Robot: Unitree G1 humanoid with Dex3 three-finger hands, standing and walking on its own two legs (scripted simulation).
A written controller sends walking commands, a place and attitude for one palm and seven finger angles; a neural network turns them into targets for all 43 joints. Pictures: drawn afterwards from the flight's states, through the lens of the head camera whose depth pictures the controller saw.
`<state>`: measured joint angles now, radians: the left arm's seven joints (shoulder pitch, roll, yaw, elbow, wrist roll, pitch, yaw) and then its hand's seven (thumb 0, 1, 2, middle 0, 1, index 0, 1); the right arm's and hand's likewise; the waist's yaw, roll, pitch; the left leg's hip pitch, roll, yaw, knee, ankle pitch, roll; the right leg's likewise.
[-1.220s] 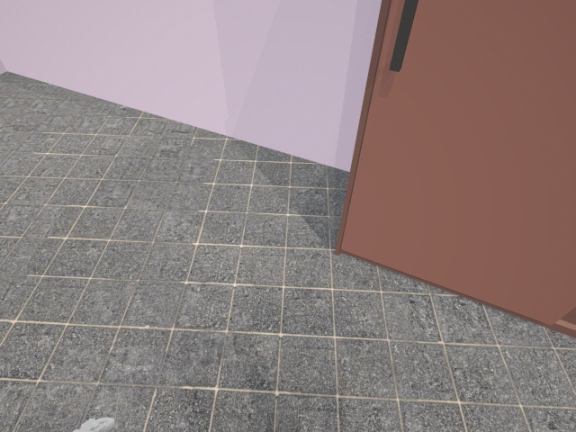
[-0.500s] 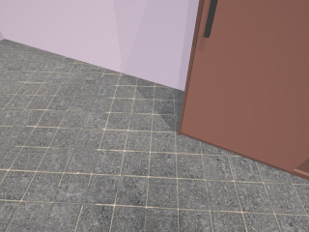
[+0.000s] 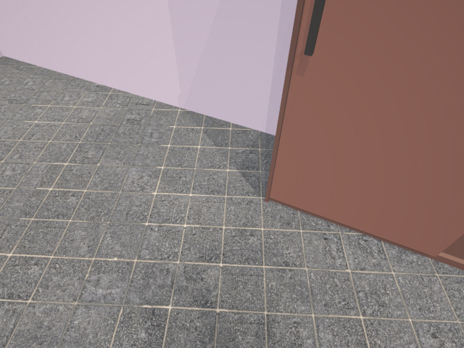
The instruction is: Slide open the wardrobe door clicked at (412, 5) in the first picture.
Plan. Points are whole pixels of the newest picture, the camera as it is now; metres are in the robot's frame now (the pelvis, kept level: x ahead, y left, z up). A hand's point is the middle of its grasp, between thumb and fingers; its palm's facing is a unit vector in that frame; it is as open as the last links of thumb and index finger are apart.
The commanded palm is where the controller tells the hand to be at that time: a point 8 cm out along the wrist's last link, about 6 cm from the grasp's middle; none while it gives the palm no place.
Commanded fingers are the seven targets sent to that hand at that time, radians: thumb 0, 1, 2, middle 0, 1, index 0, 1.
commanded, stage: look at it before walking up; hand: left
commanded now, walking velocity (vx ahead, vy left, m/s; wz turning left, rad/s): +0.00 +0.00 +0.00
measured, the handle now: out of the picture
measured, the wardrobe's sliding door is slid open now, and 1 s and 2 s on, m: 0.00 0.00 0.00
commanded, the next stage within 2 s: turn to face it in 0.22 s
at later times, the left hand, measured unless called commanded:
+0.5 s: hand out of the picture +0.09 +0.24 -0.16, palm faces -0.05 -0.94 -0.33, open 7.4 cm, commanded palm none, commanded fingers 0.00 0.90 0.90 -0.20 -0.30 -0.20 -0.30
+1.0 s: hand out of the picture +0.06 +0.21 -0.19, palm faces -0.17 -0.97 -0.19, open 7.4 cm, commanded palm none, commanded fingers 0.00 0.90 0.90 -0.20 -0.30 -0.20 -0.30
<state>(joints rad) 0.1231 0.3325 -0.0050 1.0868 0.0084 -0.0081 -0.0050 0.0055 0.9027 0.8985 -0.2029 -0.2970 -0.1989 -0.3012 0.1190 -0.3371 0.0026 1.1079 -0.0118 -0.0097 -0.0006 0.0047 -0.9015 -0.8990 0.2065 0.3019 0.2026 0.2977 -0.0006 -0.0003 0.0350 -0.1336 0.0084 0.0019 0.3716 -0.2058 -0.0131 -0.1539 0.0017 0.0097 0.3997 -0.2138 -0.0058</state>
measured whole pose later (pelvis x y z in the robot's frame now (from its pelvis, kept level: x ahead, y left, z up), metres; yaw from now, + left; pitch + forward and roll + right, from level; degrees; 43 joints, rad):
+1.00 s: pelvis -0.02 +0.03 -0.02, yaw -13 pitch +1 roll -1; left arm 0.26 0.20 0.05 0.94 0.02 0.05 0.01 0.01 0.90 0.90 -0.20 -0.30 -0.20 -0.30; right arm 0.17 -0.21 -0.05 0.95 0.00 0.02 -0.03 0.01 -0.90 -0.90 0.20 0.30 0.20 0.30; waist 0.02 -0.03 0.05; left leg -0.27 0.00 0.01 0.59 -0.35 -0.02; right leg -0.36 0.08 0.17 0.54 -0.20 0.02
